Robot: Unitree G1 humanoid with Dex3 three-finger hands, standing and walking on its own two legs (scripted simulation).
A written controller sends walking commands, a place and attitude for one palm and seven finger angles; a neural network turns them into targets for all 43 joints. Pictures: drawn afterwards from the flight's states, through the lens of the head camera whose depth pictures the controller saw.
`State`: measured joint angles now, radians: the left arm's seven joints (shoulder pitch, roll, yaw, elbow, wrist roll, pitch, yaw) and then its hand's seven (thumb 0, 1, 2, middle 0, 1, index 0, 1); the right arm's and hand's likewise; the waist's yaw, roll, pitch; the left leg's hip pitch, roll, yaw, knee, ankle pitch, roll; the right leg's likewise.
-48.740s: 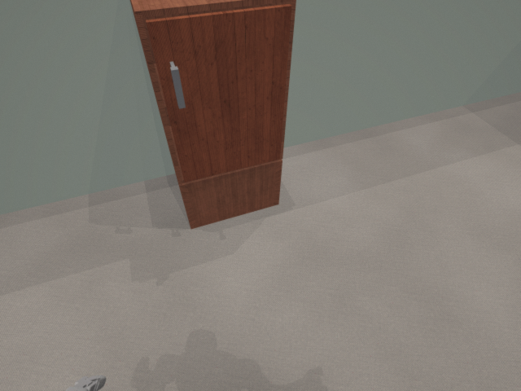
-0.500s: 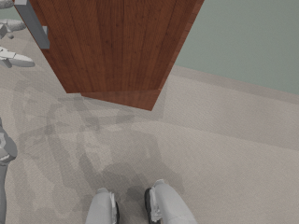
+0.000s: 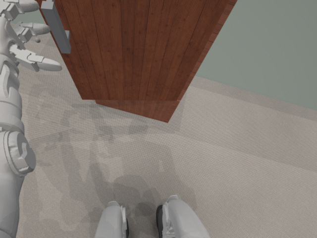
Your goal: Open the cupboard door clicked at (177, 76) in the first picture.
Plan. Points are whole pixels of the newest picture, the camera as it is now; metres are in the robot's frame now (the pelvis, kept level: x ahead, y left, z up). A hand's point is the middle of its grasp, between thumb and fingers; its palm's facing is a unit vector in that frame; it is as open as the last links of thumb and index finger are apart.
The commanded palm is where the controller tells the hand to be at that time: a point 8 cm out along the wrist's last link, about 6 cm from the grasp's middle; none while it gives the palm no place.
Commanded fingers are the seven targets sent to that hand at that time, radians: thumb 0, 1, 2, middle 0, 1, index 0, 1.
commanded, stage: slide the fingers in behind the handle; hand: left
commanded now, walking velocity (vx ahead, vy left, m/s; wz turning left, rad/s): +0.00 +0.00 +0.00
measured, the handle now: (59, 23) +0.59 +0.18 +0.08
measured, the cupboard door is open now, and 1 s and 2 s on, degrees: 16 15 18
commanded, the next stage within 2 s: close the thumb around the handle in 0.84 s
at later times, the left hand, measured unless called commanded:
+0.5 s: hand (68, 38) +0.55 +0.16 +0.08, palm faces -0.01 -1.00 +0.03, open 14.1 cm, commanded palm +0.53 +0.19 +0.07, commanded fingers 0.00 -0.50 0.30 -0.30 -1.20 -0.30 -1.20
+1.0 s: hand (66, 43) +0.54 +0.17 +0.07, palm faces -0.03 -1.00 -0.02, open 13.9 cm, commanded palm +0.53 +0.20 +0.07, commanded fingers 0.00 -0.28 0.40 -0.32 -1.22 -0.32 -1.22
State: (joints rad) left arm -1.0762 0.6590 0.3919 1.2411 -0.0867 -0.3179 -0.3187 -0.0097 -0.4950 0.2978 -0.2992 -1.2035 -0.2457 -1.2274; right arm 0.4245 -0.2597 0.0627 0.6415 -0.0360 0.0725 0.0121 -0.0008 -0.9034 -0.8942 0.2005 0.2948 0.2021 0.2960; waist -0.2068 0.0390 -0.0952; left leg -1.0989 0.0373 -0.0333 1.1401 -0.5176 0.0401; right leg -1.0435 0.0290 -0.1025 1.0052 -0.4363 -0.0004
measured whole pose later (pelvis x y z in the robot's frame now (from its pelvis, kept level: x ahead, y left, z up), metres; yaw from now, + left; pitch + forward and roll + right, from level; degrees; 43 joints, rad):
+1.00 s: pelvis -0.01 -0.01 +0.00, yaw -1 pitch +26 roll -4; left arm -1.03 0.59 0.42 1.25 -0.05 -0.36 -0.27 -0.01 -0.49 0.30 -0.30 -1.20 -0.30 -1.20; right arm 0.42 -0.28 0.05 0.61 -0.03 0.07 0.01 0.00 -0.90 -0.89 0.20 0.29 0.20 0.30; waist -0.22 0.04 -0.10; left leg -1.06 0.05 0.00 1.12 -0.51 0.03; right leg -1.04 0.04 -0.07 1.03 -0.44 -0.02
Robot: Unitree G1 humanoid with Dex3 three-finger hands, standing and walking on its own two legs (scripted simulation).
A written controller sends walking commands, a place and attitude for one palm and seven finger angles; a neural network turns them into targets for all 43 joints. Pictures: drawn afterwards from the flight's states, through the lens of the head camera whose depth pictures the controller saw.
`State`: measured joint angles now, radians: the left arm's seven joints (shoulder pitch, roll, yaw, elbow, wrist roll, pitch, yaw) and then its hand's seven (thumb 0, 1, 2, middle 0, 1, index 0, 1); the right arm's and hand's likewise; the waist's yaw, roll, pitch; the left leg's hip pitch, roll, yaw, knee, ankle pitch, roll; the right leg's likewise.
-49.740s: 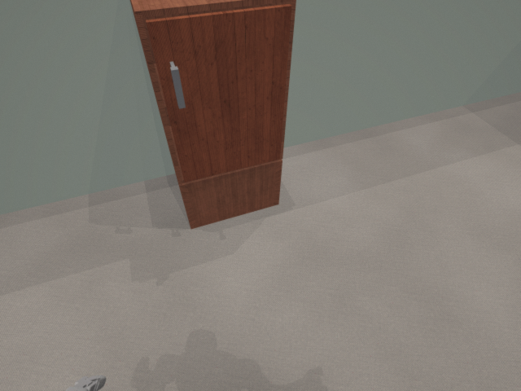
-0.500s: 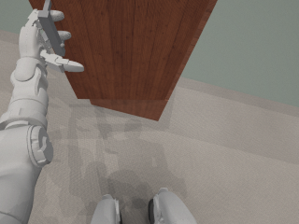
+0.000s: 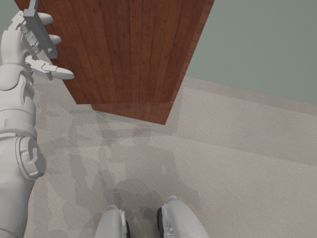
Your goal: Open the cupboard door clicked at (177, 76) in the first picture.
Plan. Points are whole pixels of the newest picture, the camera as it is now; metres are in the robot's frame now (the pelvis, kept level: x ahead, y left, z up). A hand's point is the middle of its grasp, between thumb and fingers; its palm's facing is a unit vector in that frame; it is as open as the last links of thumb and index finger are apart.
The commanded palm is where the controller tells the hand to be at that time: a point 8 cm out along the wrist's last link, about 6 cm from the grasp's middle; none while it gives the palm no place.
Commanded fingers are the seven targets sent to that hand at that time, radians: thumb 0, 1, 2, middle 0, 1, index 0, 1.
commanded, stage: close the thumb around the handle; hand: left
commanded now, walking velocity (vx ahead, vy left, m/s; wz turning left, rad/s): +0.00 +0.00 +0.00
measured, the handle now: (43, 30) +0.60 +0.21 +0.08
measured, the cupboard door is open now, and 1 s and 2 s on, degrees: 15 18 55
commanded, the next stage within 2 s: pull the door open along its arc in 0.64 s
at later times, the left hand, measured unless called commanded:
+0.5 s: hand (50, 47) +0.55 +0.19 +0.07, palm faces -0.02 -1.00 +0.01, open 6.4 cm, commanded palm +0.53 +0.22 +0.07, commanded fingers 0.00 0.90 0.90 -0.40 -1.35 -0.40 -1.35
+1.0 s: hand (53, 54) +0.53 +0.18 +0.07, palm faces -0.01 -1.00 -0.02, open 5.5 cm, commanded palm +0.49 +0.22 +0.07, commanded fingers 0.00 0.90 0.90 -0.40 -1.35 -0.40 -1.35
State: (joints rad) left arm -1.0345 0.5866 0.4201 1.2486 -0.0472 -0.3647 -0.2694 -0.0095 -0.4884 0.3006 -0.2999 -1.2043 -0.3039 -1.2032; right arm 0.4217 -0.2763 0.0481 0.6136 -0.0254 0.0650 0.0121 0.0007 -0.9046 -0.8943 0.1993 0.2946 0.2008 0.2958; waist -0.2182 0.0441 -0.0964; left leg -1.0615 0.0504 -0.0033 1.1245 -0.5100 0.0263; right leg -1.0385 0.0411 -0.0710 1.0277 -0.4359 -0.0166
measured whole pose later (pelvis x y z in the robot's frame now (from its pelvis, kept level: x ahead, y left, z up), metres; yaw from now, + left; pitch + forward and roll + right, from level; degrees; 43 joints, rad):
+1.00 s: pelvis +0.01 +0.01 +0.01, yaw -1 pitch +25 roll -4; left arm -0.90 0.50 0.41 1.11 -0.08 -0.38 -0.23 0.01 0.77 0.80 -0.37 -1.35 -0.37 -1.35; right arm 0.43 -0.26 0.04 0.60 -0.03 0.09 0.03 0.00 -0.90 -0.89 0.20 0.29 0.20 0.30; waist -0.19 0.05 -0.11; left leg -1.01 0.05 0.02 1.09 -0.52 0.04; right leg -1.00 0.04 -0.04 1.00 -0.44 0.00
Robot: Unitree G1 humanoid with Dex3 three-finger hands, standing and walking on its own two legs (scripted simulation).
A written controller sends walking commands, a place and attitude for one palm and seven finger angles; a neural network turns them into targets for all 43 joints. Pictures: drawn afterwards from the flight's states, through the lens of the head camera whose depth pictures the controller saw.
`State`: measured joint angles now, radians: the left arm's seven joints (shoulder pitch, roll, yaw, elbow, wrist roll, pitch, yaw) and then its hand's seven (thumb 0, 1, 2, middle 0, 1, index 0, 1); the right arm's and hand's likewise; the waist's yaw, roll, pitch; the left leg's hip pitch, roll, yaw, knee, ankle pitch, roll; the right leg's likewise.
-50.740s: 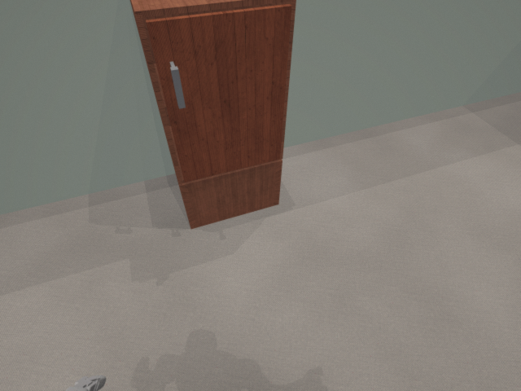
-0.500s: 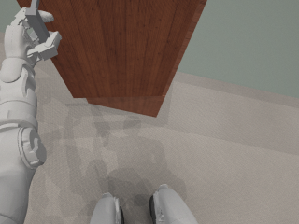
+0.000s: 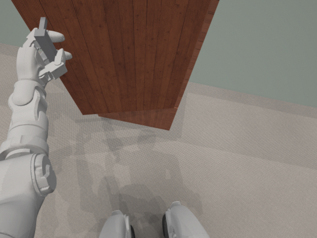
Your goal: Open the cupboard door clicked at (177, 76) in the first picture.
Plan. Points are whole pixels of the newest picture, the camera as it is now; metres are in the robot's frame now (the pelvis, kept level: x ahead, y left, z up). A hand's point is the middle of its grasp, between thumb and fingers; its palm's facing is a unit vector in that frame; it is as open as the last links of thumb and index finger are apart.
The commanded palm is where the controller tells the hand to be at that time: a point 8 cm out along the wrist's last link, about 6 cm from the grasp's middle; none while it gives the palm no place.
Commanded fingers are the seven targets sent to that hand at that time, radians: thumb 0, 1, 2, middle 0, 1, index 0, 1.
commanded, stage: pull the door open along its arc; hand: left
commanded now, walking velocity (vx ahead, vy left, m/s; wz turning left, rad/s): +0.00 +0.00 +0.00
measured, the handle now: (52, 47) +0.57 +0.20 +0.07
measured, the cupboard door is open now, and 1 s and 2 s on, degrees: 18 55 55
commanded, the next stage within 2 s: open thumb and fingers to let go in 0.74 s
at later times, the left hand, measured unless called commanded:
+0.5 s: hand (90, 127) +0.36 +0.11 +0.07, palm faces +0.24 -0.97 +0.03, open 6.0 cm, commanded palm +0.30 +0.19 +0.07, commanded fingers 0.00 0.90 0.90 -0.40 -1.35 -0.40 -1.35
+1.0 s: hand (115, 144) +0.32 +0.06 +0.06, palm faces +0.42 -0.91 -0.05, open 6.2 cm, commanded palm +0.28 +0.11 +0.07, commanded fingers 0.00 0.27 0.63 -0.35 -1.28 -0.35 -1.28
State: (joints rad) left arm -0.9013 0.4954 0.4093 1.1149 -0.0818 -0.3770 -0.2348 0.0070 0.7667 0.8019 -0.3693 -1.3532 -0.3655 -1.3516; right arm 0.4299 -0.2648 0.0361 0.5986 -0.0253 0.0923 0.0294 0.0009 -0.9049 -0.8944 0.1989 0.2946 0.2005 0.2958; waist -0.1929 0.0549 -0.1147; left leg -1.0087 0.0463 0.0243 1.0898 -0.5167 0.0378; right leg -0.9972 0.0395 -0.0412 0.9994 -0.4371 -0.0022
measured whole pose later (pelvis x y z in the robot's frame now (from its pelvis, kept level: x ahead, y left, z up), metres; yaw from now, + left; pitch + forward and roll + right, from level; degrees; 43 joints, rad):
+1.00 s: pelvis +0.00 -0.06 +0.02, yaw +5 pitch +13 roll +1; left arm -0.05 -0.06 -0.09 0.33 0.06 -0.36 0.48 0.00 0.66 0.78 -0.35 -1.33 -0.34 -1.33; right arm 0.21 -0.21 -0.02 0.62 -0.07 0.02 0.00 0.01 -0.91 -0.89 0.20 0.29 0.20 0.30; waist -0.01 0.03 -0.13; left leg -0.73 0.01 -0.03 0.96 -0.47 -0.04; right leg -0.74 0.01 -0.09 0.98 -0.48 -0.08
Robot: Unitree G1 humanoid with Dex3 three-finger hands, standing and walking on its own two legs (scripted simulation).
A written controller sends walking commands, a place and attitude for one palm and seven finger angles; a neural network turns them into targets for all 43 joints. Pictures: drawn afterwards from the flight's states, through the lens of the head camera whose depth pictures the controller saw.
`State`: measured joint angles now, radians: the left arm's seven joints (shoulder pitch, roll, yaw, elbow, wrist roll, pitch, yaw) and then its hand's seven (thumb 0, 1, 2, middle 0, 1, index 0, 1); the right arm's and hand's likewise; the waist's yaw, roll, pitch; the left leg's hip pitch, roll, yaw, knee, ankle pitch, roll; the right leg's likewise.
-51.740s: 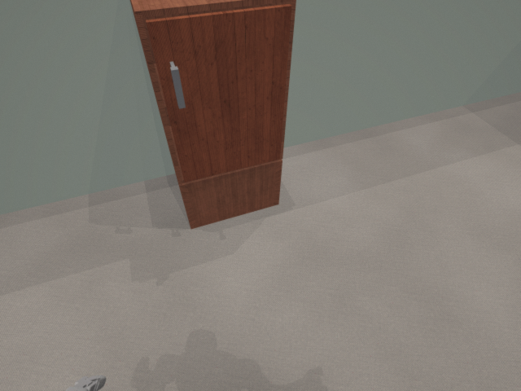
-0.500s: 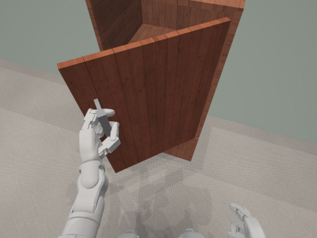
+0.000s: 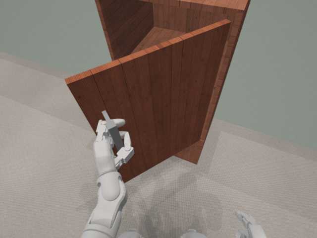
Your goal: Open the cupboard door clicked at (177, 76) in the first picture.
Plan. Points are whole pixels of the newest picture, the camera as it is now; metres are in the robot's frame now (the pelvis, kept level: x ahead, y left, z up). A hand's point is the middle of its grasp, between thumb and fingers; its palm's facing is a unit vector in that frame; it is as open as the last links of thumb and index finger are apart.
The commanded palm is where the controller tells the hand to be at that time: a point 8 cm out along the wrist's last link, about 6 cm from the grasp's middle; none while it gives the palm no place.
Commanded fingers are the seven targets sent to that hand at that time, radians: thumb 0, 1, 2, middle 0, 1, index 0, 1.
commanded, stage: open thumb and fingers to let go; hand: left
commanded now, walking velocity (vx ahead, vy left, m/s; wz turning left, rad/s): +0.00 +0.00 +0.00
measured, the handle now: (113, 132) +0.37 +0.13 +0.05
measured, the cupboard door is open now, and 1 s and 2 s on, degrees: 55 55 55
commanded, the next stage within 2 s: slide the hand sideways off the handle in 0.66 s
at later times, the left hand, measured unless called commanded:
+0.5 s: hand (126, 148) +0.32 +0.09 +0.05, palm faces +0.30 -0.95 +0.00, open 14.1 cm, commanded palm +0.29 +0.14 +0.05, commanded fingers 0.00 -0.50 0.30 -0.20 -0.60 -0.20 -0.60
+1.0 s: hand (118, 161) +0.29 +0.11 +0.05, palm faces -0.22 -0.98 -0.05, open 16.3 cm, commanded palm +0.28 +0.15 +0.05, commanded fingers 0.00 -0.50 0.30 -0.15 -0.30 -0.15 -0.30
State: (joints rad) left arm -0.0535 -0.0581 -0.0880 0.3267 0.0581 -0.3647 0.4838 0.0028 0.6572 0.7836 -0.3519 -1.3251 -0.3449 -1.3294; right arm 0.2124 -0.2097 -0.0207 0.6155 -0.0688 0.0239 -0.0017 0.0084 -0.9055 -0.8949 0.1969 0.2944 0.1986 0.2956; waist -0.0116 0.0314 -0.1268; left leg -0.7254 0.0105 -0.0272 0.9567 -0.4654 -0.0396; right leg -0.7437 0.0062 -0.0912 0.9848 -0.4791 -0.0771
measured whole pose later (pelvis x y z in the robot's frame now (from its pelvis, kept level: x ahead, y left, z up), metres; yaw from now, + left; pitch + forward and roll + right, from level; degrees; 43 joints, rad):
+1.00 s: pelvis -0.02 +0.05 +0.00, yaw -1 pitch +10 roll -1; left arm -0.10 0.11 -0.16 0.36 -0.11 -0.35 -0.04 -0.01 -0.50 0.30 -0.21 -0.38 -0.13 -0.38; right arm 0.25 -0.23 0.01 0.57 0.01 -0.02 -0.03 0.01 -0.90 -0.89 0.20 0.29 0.20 0.30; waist 0.00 0.06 -0.10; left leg -0.72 -0.01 -0.01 1.01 -0.47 0.02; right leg -0.71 -0.02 -0.07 0.97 -0.44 -0.02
